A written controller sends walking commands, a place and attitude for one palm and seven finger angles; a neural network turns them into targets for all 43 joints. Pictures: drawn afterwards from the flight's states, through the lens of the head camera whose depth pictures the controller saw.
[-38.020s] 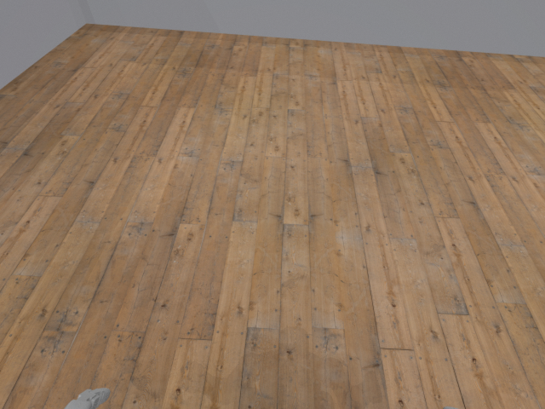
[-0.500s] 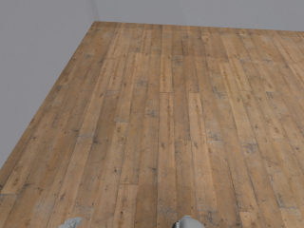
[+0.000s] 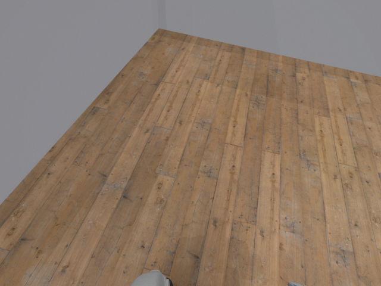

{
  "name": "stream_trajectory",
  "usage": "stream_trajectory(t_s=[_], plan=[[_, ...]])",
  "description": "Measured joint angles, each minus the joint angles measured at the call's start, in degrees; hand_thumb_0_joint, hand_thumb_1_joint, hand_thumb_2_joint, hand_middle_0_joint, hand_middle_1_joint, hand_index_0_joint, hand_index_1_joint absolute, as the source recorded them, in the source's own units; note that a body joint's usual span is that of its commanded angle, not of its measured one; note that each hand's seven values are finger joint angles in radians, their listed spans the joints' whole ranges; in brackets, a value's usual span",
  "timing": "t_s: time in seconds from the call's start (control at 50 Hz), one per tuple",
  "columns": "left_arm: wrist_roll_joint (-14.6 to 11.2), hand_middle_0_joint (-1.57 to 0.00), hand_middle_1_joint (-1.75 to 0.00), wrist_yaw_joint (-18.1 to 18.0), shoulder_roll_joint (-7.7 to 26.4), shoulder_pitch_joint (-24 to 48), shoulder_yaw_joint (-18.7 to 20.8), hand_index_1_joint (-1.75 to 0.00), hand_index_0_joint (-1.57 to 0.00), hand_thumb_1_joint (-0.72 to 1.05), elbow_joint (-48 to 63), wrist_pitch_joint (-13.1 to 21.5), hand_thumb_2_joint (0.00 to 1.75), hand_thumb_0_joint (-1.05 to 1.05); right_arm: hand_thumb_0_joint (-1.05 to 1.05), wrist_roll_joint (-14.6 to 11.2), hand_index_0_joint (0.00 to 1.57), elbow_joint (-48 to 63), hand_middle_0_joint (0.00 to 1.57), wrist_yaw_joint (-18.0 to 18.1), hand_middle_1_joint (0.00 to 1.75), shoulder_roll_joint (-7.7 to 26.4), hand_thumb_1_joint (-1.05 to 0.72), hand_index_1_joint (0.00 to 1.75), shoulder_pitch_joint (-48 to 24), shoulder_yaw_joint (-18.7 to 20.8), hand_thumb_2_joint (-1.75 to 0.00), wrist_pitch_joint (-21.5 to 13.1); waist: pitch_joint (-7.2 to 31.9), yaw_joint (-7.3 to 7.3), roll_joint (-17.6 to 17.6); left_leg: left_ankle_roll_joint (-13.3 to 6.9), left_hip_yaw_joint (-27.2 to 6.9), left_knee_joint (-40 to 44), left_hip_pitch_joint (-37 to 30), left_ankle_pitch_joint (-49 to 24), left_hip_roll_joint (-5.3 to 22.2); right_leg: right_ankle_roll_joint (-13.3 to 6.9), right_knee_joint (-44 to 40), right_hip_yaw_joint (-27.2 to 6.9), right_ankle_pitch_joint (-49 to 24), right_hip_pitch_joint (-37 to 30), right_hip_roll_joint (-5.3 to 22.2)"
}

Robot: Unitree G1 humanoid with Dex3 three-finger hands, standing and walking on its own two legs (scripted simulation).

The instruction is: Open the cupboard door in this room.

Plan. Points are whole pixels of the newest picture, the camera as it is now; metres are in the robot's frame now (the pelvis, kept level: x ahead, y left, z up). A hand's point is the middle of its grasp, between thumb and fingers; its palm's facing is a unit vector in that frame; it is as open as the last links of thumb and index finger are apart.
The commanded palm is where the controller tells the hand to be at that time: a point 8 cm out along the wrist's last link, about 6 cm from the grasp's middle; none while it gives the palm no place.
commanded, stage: turn to face it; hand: left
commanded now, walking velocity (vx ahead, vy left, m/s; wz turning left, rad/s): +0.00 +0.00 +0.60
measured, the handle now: out of the picture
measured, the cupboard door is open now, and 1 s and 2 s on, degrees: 53 53 53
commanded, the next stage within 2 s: none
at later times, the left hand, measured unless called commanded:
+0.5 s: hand out of the picture +0.12 +0.17 -0.13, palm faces +0.27 -0.92 -0.29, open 7.4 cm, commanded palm none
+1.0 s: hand out of the picture +0.02 +0.16 -0.16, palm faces +0.60 -0.76 -0.26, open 7.4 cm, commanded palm none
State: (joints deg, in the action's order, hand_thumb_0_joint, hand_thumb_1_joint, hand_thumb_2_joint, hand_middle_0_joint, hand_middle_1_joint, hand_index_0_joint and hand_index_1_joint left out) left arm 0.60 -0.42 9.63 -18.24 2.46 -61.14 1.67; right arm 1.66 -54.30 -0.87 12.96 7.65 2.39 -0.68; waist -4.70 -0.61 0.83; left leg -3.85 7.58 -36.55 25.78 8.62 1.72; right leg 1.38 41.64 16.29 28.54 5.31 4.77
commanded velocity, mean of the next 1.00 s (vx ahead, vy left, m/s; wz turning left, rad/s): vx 0.00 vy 0.00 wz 0.60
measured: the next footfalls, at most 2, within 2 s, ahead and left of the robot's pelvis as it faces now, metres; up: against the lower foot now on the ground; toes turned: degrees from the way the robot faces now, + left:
right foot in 0.46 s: +0.11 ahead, -0.19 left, +0.00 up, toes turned +15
left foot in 0.82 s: +0.09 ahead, +0.07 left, +0.00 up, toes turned +36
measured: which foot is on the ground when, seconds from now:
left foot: down 0.00-0.46, up 0.48-0.80, down 0.82-1.00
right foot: up 0.00-0.44, down 0.46-0.82, up 0.84-1.00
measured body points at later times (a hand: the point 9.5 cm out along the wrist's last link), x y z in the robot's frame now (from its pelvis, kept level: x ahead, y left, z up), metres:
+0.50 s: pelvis +0.06 -0.07 +0.01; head +0.12 -0.06 +0.46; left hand +0.10 +0.21 -0.11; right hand +0.19 -0.30 -0.14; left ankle +0.08 +0.07 -0.69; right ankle +0.07 -0.19 -0.72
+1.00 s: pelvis +0.09 -0.06 +0.02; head +0.13 -0.01 +0.46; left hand -0.01 +0.20 -0.14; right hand +0.35 -0.20 -0.11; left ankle +0.05 +0.04 -0.71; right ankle +0.15 -0.20 -0.64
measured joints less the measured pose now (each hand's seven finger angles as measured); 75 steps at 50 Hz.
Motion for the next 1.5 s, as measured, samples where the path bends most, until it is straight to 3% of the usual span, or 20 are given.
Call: stream_trajectory(t_s=[0.04,0.1,0.18,0.28,0.38,0.44,0.46,0.52,0.6,0.72,0.78,0.82,0.88,0.96,1.06,1.18,1.22,1.28,1.34,1.5], plan=[[-0.3,-0.20,-0.30,-0.1,0.9,1.4,0.1,-0.30,-0.21,0.92,0.7,-1.8,0.90,0.00,0.00,-0.1,0.19,0.6,0.19,0.6,0.30,0.1,-0.92,0.30,-0.4,-0.1,-0.90,-0.2,-0.7,-0.05,0.8,-2.2,-0.8,-3.7,1.3,4.3,-1.3,0.9,17.4,-6.3,3.7,7.7,-0.2],[0.2,-0.20,-0.30,-0.2,2.0,5.0,0.8,-0.30,-0.20,0.91,3.0,-3.0,0.90,0.01,0.00,-0.3,0.19,0.9,0.19,1.3,0.30,-0.2,-0.91,0.30,0.1,-0.4,-0.90,0.3,-1.3,0.86,1.3,-1.2,-2.2,-2.2,0.8,4.0,-2.5,2.0,29.7,-12.1,0.5,17.3,-0.6],[0.5,-0.20,-0.30,0.1,2.7,9.0,1.4,-0.30,-0.20,0.91,6.6,-3.0,0.90,0.01,0.00,-0.3,0.20,0.7,0.20,1.5,0.30,-0.6,-0.91,0.30,0.7,-0.8,-0.90,1.1,-1.3,1.43,0.4,-1.0,-4.8,3.3,-0.7,1.2,-3.4,3.0,27.7,-15.7,-5.6,24.3,0.3],[0.6,-0.19,-0.30,0.0,3.7,11.2,1.6,-0.30,-0.20,0.91,9.1,-3.6,0.90,0.01,0.00,-0.2,0.20,1.1,0.20,0.9,0.30,-1.6,-0.91,0.30,1.6,-0.6,-0.90,1.7,0.2,0.45,-0.8,0.2,-8.4,7.1,-1.7,-0.6,-3.4,3.6,19.0,-17.2,-6.9,25.2,-0.1],[0.5,-0.19,-0.30,-0.1,4.0,12.4,1.4,-0.30,-0.20,0.91,10.5,-4.0,0.90,0.01,0.00,0.0,0.20,1.7,0.20,0.6,0.30,-1.6,-0.90,0.30,2.6,0.3,-0.90,2.5,1.1,-0.87,-2.1,2.1,-12.4,7.4,-1.2,-0.8,-3.6,3.3,7.3,-16.5,-4.7,20.3,-2.3],[0.3,-0.19,-0.30,-0.1,3.9,12.1,1.1,-0.30,-0.20,0.91,11.6,-3.2,0.90,0.01,0.01,-0.2,0.20,1.8,0.20,0.6,0.30,-1.0,-0.90,0.30,3.2,1.2,-0.90,3.4,1.5,-1.15,-2.6,3.7,-14.8,5.6,0.2,0.0,-4.4,2.5,-4.9,-15.8,-7.8,14.2,-3.8],[0.4,-0.19,-0.30,-0.2,4.2,11.4,1.1,-0.30,-0.20,0.91,12.2,-2.6,0.90,0.01,0.01,-0.5,0.20,1.9,0.20,0.5,0.30,-0.9,-0.90,0.30,3.5,1.5,-0.90,3.7,2.0,-0.83,-1.7,4.1,-14.6,3.5,1.4,2.4,-5.3,0.9,-9.8,-16.1,-9.5,12.2,-3.3],[0.8,-0.20,-0.30,-0.8,2.7,10.2,0.3,-0.30,-0.20,0.91,11.7,-2.4,0.90,0.01,0.01,-0.5,0.20,1.1,0.20,0.4,0.30,1.0,-0.90,0.30,2.9,2.6,-0.90,4.5,0.7,-0.78,-2.7,5.6,-12.5,-13.3,6.0,15.5,-5.3,-1.1,-8.8,-13.9,-9.2,10.9,-2.6],[0.5,-0.20,-0.30,-1.0,1.5,7.5,-0.3,-0.30,-0.20,0.90,10.6,-2.5,0.90,0.01,0.01,-0.5,0.20,0.8,0.20,0.0,0.30,2.2,-0.91,0.30,2.5,2.9,-0.90,5.1,-0.3,-1.24,-1.6,7.5,-7.7,-26.9,7.7,15.8,-2.9,-1.2,-11.8,-11.0,-8.8,6.9,-0.4],[0.7,-0.20,-0.30,-0.7,1.4,4.5,-0.6,-0.30,-0.21,0.90,9.7,-1.9,0.90,0.01,0.01,-0.8,0.19,0.7,0.19,-0.5,0.30,2.3,-0.91,0.30,-0.3,1.8,-0.90,5.4,-2.5,0.07,1.3,7.7,-4.1,-13.7,1.4,15.8,-0.7,-0.9,-11.7,-6.3,-6.9,3.9,2.4],[0.7,-0.20,-0.30,-0.4,2.1,3.0,-0.4,-0.30,-0.21,0.90,9.1,-2.0,0.90,0.01,0.01,-0.8,0.19,1.5,0.19,-0.5,0.30,2.2,-0.91,0.30,-2.3,1.3,-0.90,4.9,-3.2,0.95,2.2,6.7,-2.4,-5.1,-2.6,14.2,-1.5,-0.2,-8.2,-4.1,-4.3,4.0,3.7],[0.4,-0.20,-0.30,-0.2,2.8,1.7,-0.1,-0.30,-0.21,0.90,8.6,-2.2,0.90,0.01,0.01,-0.7,0.19,2.6,0.19,-0.6,0.30,2.5,-0.91,0.30,-3.2,1.0,-0.90,4.0,-2.9,1.15,2.2,4.8,-1.4,1.9,-6.3,7.0,-1.9,0.6,-2.2,-3.0,-2.0,5.9,4.6],[0.0,-0.20,-0.30,-0.4,4.9,3.2,0.5,-0.30,-0.21,0.90,7.6,-4.4,0.90,0.01,0.01,-0.7,0.19,3.8,0.19,-0.2,0.30,1.6,-0.91,0.30,-3.9,0.7,-0.90,2.3,-3.3,1.27,3.3,1.4,-2.9,-1.5,-4.8,8.5,-2.8,2.5,16.7,-9.0,3.7,14.0,3.3],[0.3,-0.20,-0.30,-0.5,6.0,6.5,1.3,-0.30,-0.20,0.91,8.1,-5.6,0.90,0.01,0.00,-0.5,0.20,4.3,0.20,0.7,0.30,0.8,-0.91,0.30,-2.9,0.1,-0.90,2.4,-2.7,1.70,2.4,2.3,-5.8,1.2,-5.9,7.5,-2.6,3.5,24.5,-13.3,0.6,21.0,1.3],[0.5,-0.19,-0.30,0.3,5.8,9.5,1.5,-0.30,-0.20,0.91,10.6,-5.0,0.90,0.01,0.00,-0.2,0.20,3.7,0.20,0.6,0.30,0.6,-0.90,0.30,-1.4,-0.1,-0.90,3.2,-1.5,1.44,0.1,3.1,-9.6,5.0,-6.6,5.0,-2.5,3.5,16.5,-15.7,-3.7,22.3,0.5],[0.3,-0.19,-0.30,0.3,5.3,10.6,1.2,-0.30,-0.20,0.91,12.7,-3.6,0.90,0.01,0.01,-0.2,0.20,3.6,0.20,0.3,0.30,0.3,-0.90,0.30,0.5,0.7,-0.90,4.0,-0.3,0.18,-1.8,5.5,-14.2,3.0,-4.3,5.7,-2.9,2.9,-2.8,-15.1,-8.0,14.5,-2.3],[0.7,-0.20,-0.30,0.0,4.6,10.2,1.0,-0.30,-0.20,0.91,13.0,-2.5,0.90,0.01,0.01,-0.7,0.20,3.3,0.20,0.3,0.30,0.9,-0.90,0.30,0.8,1.4,-0.90,4.4,-0.1,0.34,-2.6,5.9,-15.0,-2.6,-1.7,11.1,-3.4,0.7,-6.5,-14.2,-8.9,12.8,-2.6],[0.8,-0.20,-0.30,-0.6,2.6,9.1,0.0,-0.30,-0.20,0.91,12.7,-2.1,0.90,0.01,0.01,-0.6,0.20,2.4,0.20,0.2,0.30,2.1,-0.90,0.30,0.8,2.2,-0.90,5.0,-1.0,-0.19,-3.4,6.2,-12.1,-20.5,3.4,18.9,-4.0,-1.4,-6.6,-11.8,-8.2,11.1,-1.3],[0.6,-0.20,-0.30,-0.9,1.5,7.5,-0.5,-0.30,-0.21,0.90,12.0,-2.5,0.90,0.01,0.01,-0.7,0.20,1.7,0.20,-0.1,0.30,2.2,-0.91,0.30,0.8,2.3,-0.90,5.4,-1.4,-0.65,-2.3,7.3,-8.3,-27.1,4.5,18.2,-2.7,-1.6,-9.5,-9.9,-8.8,8.2,0.3],[0.9,-0.20,-0.30,-0.5,1.4,4.7,-0.5,-0.30,-0.21,0.90,10.6,-2.1,0.90,0.01,0.01,-1.0,0.19,1.4,0.19,-0.8,0.30,1.2,-0.91,0.30,-1.5,1.1,-0.90,5.2,-3.0,0.74,1.4,7.0,-2.9,-7.3,-3.0,15.9,-1.2,-0.8,-8.8,-3.8,-6.4,5.0,3.6]])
